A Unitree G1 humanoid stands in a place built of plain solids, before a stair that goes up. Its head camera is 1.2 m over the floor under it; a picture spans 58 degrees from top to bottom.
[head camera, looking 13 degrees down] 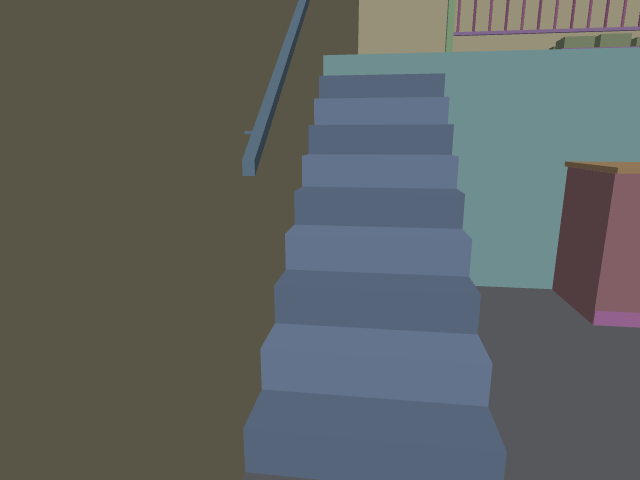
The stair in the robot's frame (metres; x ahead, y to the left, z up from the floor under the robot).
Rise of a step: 0.18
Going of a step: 0.26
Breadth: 0.91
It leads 8 degrees to the right of straight ahead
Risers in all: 10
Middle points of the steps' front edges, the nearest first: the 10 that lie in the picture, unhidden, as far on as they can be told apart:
1.31 -0.17 0.19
1.56 -0.21 0.37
1.81 -0.24 0.56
2.07 -0.28 0.74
2.32 -0.31 0.93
2.57 -0.34 1.11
2.83 -0.38 1.30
3.08 -0.41 1.48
3.33 -0.44 1.67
3.58 -0.48 1.85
